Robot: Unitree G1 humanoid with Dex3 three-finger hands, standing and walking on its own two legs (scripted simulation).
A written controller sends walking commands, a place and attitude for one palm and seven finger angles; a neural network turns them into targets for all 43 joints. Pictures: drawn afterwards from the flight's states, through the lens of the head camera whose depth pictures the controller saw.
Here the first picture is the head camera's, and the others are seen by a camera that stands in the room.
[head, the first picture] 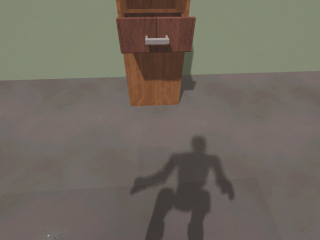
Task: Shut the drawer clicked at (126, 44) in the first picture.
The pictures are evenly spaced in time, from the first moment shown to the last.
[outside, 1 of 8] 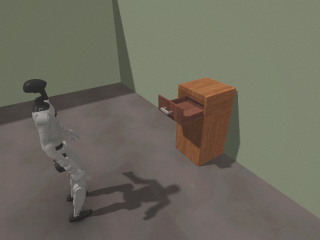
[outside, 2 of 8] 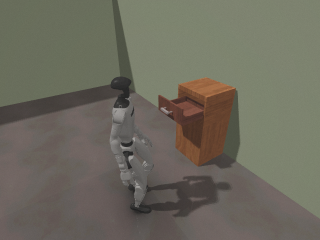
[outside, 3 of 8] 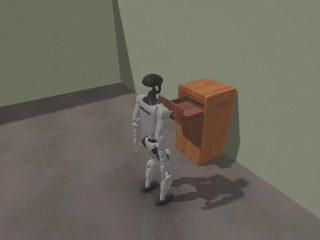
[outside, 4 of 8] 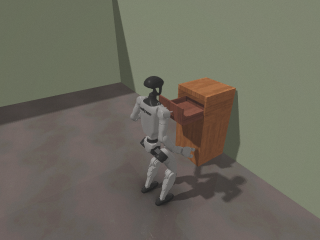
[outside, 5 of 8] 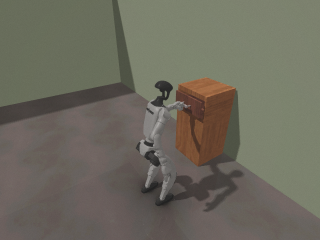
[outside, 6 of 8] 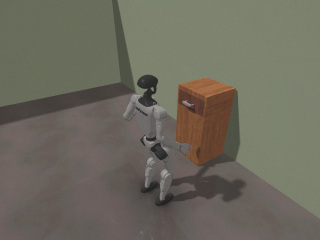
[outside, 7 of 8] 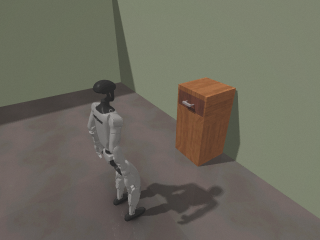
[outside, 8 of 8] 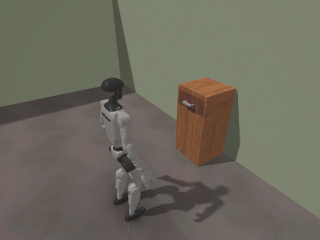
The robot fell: no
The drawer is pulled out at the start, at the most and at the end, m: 0.29 0.29 0.00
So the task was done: yes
